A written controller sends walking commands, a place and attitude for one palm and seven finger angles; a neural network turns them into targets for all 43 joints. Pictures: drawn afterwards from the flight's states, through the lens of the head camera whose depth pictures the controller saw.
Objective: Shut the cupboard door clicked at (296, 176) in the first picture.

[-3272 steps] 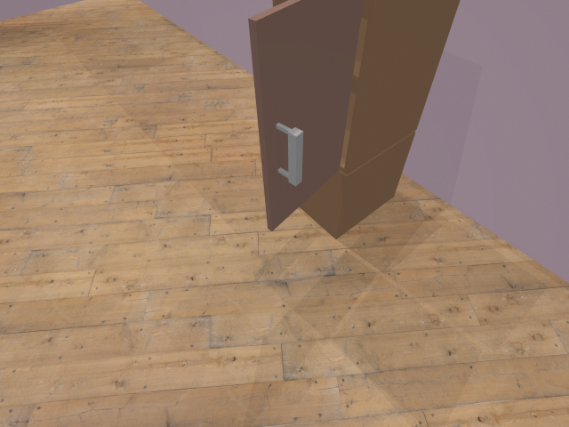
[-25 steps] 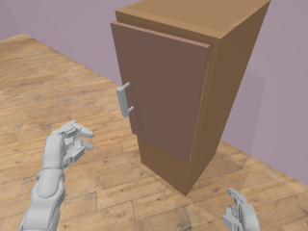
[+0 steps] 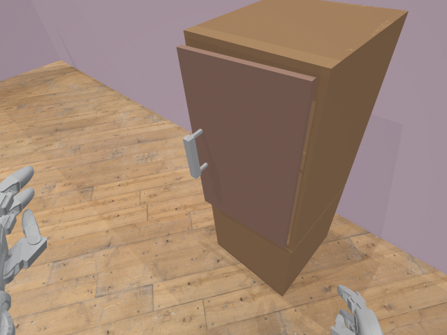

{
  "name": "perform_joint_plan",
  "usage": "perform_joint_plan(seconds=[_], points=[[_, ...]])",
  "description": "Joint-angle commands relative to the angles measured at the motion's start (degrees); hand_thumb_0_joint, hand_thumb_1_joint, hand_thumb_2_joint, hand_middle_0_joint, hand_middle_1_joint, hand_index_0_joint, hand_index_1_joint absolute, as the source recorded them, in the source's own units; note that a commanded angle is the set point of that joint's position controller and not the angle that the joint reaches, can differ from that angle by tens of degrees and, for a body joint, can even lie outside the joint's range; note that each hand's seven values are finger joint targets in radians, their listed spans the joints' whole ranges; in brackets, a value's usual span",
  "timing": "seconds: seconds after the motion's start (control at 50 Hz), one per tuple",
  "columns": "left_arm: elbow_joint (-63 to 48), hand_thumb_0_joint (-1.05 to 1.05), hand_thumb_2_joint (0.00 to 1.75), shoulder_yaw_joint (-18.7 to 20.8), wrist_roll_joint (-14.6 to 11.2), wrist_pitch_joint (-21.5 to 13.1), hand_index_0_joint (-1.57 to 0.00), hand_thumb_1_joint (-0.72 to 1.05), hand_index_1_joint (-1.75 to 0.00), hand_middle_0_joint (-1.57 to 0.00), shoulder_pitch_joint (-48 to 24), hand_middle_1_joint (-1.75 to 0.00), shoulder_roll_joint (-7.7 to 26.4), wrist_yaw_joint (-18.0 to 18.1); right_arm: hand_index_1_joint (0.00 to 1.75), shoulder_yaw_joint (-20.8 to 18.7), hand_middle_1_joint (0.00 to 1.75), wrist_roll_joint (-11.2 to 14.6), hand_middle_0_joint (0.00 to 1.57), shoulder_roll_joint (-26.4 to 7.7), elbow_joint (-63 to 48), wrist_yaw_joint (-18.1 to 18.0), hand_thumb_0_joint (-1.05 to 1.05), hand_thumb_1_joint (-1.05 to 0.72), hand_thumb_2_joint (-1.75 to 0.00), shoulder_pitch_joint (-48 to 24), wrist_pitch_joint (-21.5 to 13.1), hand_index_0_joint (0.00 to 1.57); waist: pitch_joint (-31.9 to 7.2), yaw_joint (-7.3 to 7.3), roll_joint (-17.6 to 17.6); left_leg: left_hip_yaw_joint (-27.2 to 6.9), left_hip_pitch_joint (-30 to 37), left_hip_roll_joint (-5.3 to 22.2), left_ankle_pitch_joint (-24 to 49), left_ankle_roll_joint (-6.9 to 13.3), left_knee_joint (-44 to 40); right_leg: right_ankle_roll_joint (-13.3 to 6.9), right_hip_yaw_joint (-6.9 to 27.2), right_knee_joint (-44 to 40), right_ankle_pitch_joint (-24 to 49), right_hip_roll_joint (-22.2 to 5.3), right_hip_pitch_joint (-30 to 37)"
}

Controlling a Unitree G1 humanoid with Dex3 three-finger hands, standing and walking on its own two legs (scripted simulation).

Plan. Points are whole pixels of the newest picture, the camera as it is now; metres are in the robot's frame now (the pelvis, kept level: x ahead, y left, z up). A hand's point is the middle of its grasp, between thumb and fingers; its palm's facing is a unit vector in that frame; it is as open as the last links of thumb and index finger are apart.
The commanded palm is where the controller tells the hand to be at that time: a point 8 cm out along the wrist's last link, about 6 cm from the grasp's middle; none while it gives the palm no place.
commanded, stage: draw the hand back to the body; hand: left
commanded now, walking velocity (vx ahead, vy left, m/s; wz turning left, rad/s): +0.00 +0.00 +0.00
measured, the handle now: (197, 153) +0.63 +0.18 -0.06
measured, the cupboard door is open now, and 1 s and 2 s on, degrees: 5 5 5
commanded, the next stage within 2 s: step back with the hand held close in 0.26 s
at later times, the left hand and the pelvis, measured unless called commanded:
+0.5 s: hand (53, 243) +0.19 +0.26 +0.16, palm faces +0.45 -0.77 -0.45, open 7.4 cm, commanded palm +0.12 +0.30 +0.17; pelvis -0.02 +0.00 +0.00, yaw +0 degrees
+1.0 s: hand (12, 287) +0.13 +0.29 +0.15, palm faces +0.43 -0.76 -0.49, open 7.4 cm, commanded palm +0.07 +0.32 +0.17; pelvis -0.08 +0.02 -0.02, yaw +0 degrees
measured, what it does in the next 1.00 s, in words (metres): shifts its weight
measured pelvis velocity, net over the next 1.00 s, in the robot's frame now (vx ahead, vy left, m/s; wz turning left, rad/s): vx -0.08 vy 0.02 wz -0.01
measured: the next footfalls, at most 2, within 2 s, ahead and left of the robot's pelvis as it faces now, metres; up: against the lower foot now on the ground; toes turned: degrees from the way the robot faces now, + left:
left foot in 1.80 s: -0.15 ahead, +0.14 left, +0.00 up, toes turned +11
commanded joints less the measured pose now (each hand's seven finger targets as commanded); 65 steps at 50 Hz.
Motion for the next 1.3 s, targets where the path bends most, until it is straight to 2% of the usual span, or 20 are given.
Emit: perform_joint_plan(seconds=[0.0, 0.1, 0.22, 0.28, 0.36, 0.38, 0.42, 0.5, 0.54, 0.6, 0.66, 0.76, 0.84, 0.9, 0.96, 1.04, 1.06, 1.14, 1.2, 1.28], points=[[-7.64, 0.00, 0.90, 3.51, 0.15, -3.03, -0.20, 0.90, -0.30, -0.20, -8.44, -0.30, 8.67, 0.38, 0.30, -2.11, 0.30, 0.28, 0.20, -5.53, -8.61, -0.83, 0.00, -0.90, -0.90, -7.14, -2.92, 0.20, -0.06, -1.46, -5.12, -0.80, -2.62, 1.68, 10.85, -0.10, -4.34, -0.45, 0.67, -3.80, 7.00, 0.75, -1.20], [-12.29, 0.00, 0.90, 5.44, 0.37, -4.15, -0.20, 0.90, -0.30, -0.20, -7.82, -0.30, 11.19, 0.99, 0.30, -1.81, 0.30, -0.15, 0.20, -4.77, -8.95, -1.23, 0.00, -0.90, -0.90, -8.12, -4.17, 0.20, -6.79, -0.12, -2.54, -0.57, -1.13, 0.98, 13.32, 0.16, -3.55, -0.58, 1.09, -2.63, 10.23, 0.40, 3.08], [-12.69, 0.00, 0.90, 6.64, 0.53, -4.39, -0.20, 0.90, -0.30, -0.20, -6.03, -0.30, 11.82, 1.25, 0.30, -1.51, 0.30, -0.12, 0.20, -4.21, -8.21, -1.12, 0.00, -0.90, -0.90, -8.22, -5.11, 0.20, -3.48, -0.10, 0.78, -0.20, -2.45, 1.04, 14.24, -0.41, -3.51, -0.77, 1.05, -3.04, 11.39, 0.60, 2.40], [-9.27, 0.00, 0.90, 5.56, 0.08, -3.90, -0.20, 0.90, -0.30, -0.20, -5.45, -0.30, 10.04, 0.68, 0.30, -1.58, 0.30, 0.13, 0.20, -4.26, -8.02, -0.94, 0.00, -0.90, -0.90, -8.10, -4.58, 0.20, 0.63, -0.52, -2.49, -0.27, -3.62, 1.50, 12.42, -0.46, -4.15, -0.62, 1.15, -4.05, 9.25, 0.81, 0.55], [-7.40, 0.00, 0.90, 5.25, -0.15, -4.05, -0.20, 0.90, -0.30, -0.20, -6.16, -0.30, 9.66, 0.29, 0.30, -1.80, 0.30, 0.30, 0.20, -4.56, -8.14, -0.99, 0.00, -0.90, -0.90, -8.04, -4.18, 0.20, 1.96, -0.66, -3.49, -0.19, -3.57, 1.60, 8.71, -0.20, -4.98, -0.42, 1.45, -5.34, 4.64, 0.72, -0.59], [-10.46, 0.00, 0.90, 10.13, 0.36, -6.19, -0.20, 0.90, -0.30, -0.20, -11.78, -0.30, 15.03, 0.70, 0.30, -2.85, 0.30, 0.57, 0.20, -6.96, -9.78, -0.62, 0.00, -0.90, -0.90, -7.20, -2.88, 0.20, 2.62, -3.02, -3.68, -1.70, -8.83, 2.76, 3.96, 0.89, -1.27, -1.01, 7.17, -8.20, 3.80, -2.89, -4.27], [-7.70, 0.00, 0.90, 6.63, 0.55, -6.91, -0.20, 0.90, -0.30, -0.20, -4.90, -0.30, 11.24, 0.47, 0.30, -2.96, 0.30, 0.03, 0.20, -6.19, -8.89, -0.44, 0.00, -0.90, -0.90, -7.36, -1.74, 0.20, 0.07, -3.35, -7.43, -2.01, -6.78, 2.09, 4.04, 0.97, 2.33, -2.28, 9.38, -9.72, 3.20, -6.00, -6.35], [-11.39, 0.00, 0.90, 7.94, 0.28, -8.04, -0.20, 0.90, -0.30, -0.20, -0.29, -0.30, 12.41, 1.19, 0.30, -3.48, 0.30, 0.20, 0.20, -6.18, -9.90, -0.56, 0.00, -0.90, -0.90, -6.61, -0.11, 0.20, -6.49, -3.72, -6.85, -2.41, -7.14, 2.39, 9.32, 0.31, 3.96, -3.19, 7.83, -4.81, 11.74, -7.59, -3.46], [-14.57, 0.00, 0.90, 9.64, 0.05, -8.20, -0.20, 0.90, -0.30, -0.20, 0.74, -0.30, 14.23, 1.65, 0.30, -3.78, 0.30, 0.11, 0.20, -6.89, -10.68, -1.06, 0.00, -0.90, -0.90, -7.23, 0.51, 0.20, -8.49, -3.72, -2.90, -3.15, -6.62, 3.27, 15.55, 0.11, 2.48, -2.44, 6.37, -1.31, 17.98, -5.97, -2.45], [-16.77, 0.00, 0.90, 11.08, -0.24, -8.09, -0.20, 0.90, -0.30, -0.20, 2.45, -0.30, 15.34, 2.16, 0.30, -3.86, 0.30, 0.21, 0.20, -7.00, -12.23, -1.73, 0.00, -0.90, -0.90, -6.78, 1.89, 0.20, -11.27, -3.48, -1.35, -4.33, -8.45, 4.97, 26.10, -0.25, 1.19, -0.94, 3.75, 4.56, 25.19, -3.10, 1.67], [-16.55, 0.00, 0.90, 11.91, -0.28, -7.60, -0.20, 0.90, -0.30, -0.20, 3.42, -0.30, 15.83, 2.33, 0.30, -4.04, 0.30, 0.23, 0.20, -6.94, -12.84, -2.15, 0.00, -0.90, -0.90, -6.37, 2.90, 0.20, -12.08, -3.48, -1.55, -4.49, -9.66, 5.82, 30.02, -0.43, 1.59, -0.48, 3.50, 7.10, 27.97, -2.40, 2.24], [-14.39, 0.00, 0.90, 10.99, -0.24, -7.42, -0.20, 0.90, -0.30, -0.20, 4.41, -0.30, 14.36, 2.23, 0.30, -4.16, 0.30, 0.31, 0.20, -7.50, -13.14, -2.18, 0.00, -0.90, -0.90, -5.93, 3.23, 0.20, -9.58, -3.56, -2.27, -6.15, -16.58, 7.35, 19.90, 0.56, -1.26, 0.18, 3.64, 8.46, 21.19, -1.31, 2.55], [-14.22, 0.00, 0.90, 11.46, 0.59, -8.06, -0.20, 0.90, -0.30, -0.20, 3.07, -0.30, 14.65, 2.35, 0.30, -4.18, 0.30, 0.18, 0.20, -8.46, -13.14, -2.26, 0.00, -0.90, -0.90, -6.41, 2.76, 0.20, -6.09, -3.47, 0.02, -7.99, -28.07, 8.50, 0.60, 2.67, -5.38, 0.83, 4.35, 10.13, 13.51, -0.04, 5.65], [-14.34, 0.00, 0.90, 10.66, 1.25, -8.94, -0.20, 0.90, -0.30, -0.20, 1.43, -0.30, 13.61, 2.47, 0.30, -3.76, 0.30, 0.42, 0.20, -8.06, -13.47, -2.15, 0.00, -0.90, -0.90, -5.81, 2.07, 0.20, -3.86, -3.98, -1.55, -8.73, -36.19, 8.45, -14.66, 3.75, -6.83, 0.82, 5.43, 11.16, 9.18, -0.10, 7.74], [-15.52, 0.00, 0.90, 10.84, 2.36, -10.07, -0.20, 0.90, -0.30, -0.20, -1.07, -0.30, 13.83, 2.65, 0.30, -3.63, 0.30, 0.24, 0.20, -7.96, -13.51, -2.33, 0.00, -0.90, -0.90, -5.81, 1.21, 0.20, -2.52, -4.18, -0.51, -9.09, -41.66, 8.61, -23.98, 4.85, -7.05, 0.97, 6.33, 12.10, 3.81, 0.14, 8.81], [-18.12, 0.00, 0.90, 11.86, 3.29, -11.43, -0.20, 0.90, -0.30, -0.20, -4.62, -0.30, 15.50, 3.15, 0.30, -3.83, 0.30, -0.31, 0.20, -8.46, -13.00, -2.21, 0.00, -0.90, -0.90, -5.07, -0.24, 0.20, -2.11, -4.43, -0.88, -8.80, -41.30, 7.48, -26.75, 4.65, -3.51, 0.19, 8.92, 9.41, -3.51, -0.56, 4.75], [-18.61, 0.00, 0.90, 10.86, 3.25, -11.83, -0.20, 0.90, -0.30, -0.20, -4.56, -0.30, 14.25, 3.22, 0.30, -3.60, 0.30, -0.32, 0.20, -7.85, -12.94, -2.08, 0.00, -0.90, -0.90, -4.60, -0.69, 0.20, -2.24, -4.57, -1.76, -8.75, -40.34, 6.87, -25.91, 4.34, -2.45, -0.19, 9.42, 8.39, -4.88, -1.17, 3.29], [-19.28, 0.00, 0.90, 12.43, 2.91, -12.60, -0.20, 0.90, -0.30, -0.20, -3.44, -0.30, 16.04, 3.92, 0.30, -3.87, 0.30, -0.82, 0.20, -7.81, -11.83, -1.72, 0.00, -0.90, -0.90, -3.89, -1.87, 0.20, -2.97, -4.63, -2.99, -7.25, -33.43, 4.27, -21.47, 2.74, 2.92, -1.97, 13.30, 2.76, -8.96, -3.49, -4.61], [-19.06, 0.00, 0.90, 11.36, 2.29, -12.97, -0.20, 0.90, -0.30, -0.20, -1.93, -0.30, 14.95, 4.30, 0.30, -3.48, 0.30, -0.80, 0.20, -7.18, -11.16, -1.20, 0.00, -0.90, -0.90, -3.38, -1.89, 0.20, -3.12, -4.87, -4.04, -6.70, -30.27, 3.47, -17.52, 1.72, 4.56, -2.64, 13.43, 0.56, -9.61, -4.81, -8.64], [-17.28, 0.00, 0.90, 12.11, 2.05, -13.26, -0.20, 0.90, -0.30, -0.20, 0.12, -0.30, 15.12, 4.70, 0.30, -3.75, 0.30, -0.37, 0.20, -7.38, -10.93, -1.11, 0.00, -0.90, -0.90, -3.28, -1.85, 0.20, -4.18, -4.84, -4.35, -8.10, -32.24, 4.89, -19.02, 2.42, 1.75, -1.63, 11.25, 2.61, -8.59, -3.17, -6.66]])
